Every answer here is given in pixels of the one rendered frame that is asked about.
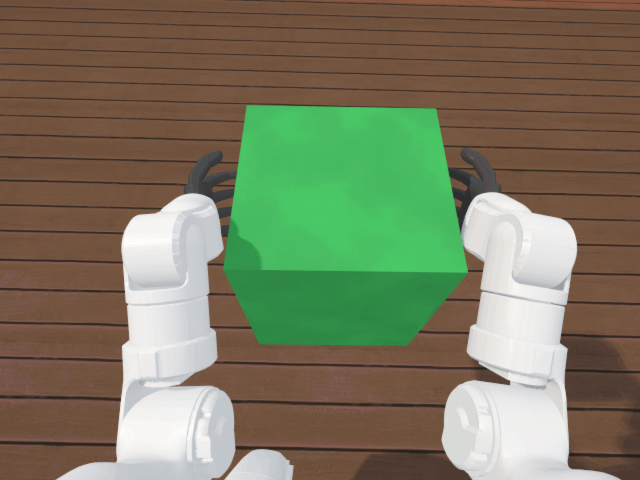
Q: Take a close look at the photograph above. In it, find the robot right upper arm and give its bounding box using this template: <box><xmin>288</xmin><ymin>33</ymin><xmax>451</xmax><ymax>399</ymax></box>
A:
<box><xmin>442</xmin><ymin>380</ymin><xmax>621</xmax><ymax>480</ymax></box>

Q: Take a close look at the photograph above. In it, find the right robot hand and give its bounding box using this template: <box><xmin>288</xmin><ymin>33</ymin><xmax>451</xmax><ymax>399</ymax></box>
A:
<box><xmin>448</xmin><ymin>148</ymin><xmax>501</xmax><ymax>233</ymax></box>

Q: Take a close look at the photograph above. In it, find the robot left upper arm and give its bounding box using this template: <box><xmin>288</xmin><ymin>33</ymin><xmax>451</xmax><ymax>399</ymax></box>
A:
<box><xmin>56</xmin><ymin>386</ymin><xmax>235</xmax><ymax>480</ymax></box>

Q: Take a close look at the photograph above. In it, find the left robot forearm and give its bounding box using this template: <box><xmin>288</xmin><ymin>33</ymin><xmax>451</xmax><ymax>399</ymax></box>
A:
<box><xmin>116</xmin><ymin>193</ymin><xmax>224</xmax><ymax>457</ymax></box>

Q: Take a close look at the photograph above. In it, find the carton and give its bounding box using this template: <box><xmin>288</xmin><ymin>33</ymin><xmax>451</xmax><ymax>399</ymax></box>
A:
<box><xmin>223</xmin><ymin>105</ymin><xmax>468</xmax><ymax>346</ymax></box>

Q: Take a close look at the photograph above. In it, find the left robot hand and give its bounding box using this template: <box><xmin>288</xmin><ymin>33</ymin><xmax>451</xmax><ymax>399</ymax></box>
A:
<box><xmin>184</xmin><ymin>151</ymin><xmax>237</xmax><ymax>236</ymax></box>

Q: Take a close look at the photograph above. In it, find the robot left thigh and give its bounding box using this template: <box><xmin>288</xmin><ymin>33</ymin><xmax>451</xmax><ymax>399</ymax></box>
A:
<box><xmin>225</xmin><ymin>449</ymin><xmax>293</xmax><ymax>480</ymax></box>

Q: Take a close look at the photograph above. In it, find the right robot forearm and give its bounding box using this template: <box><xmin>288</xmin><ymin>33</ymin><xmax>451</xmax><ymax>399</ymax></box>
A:
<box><xmin>461</xmin><ymin>192</ymin><xmax>577</xmax><ymax>455</ymax></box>

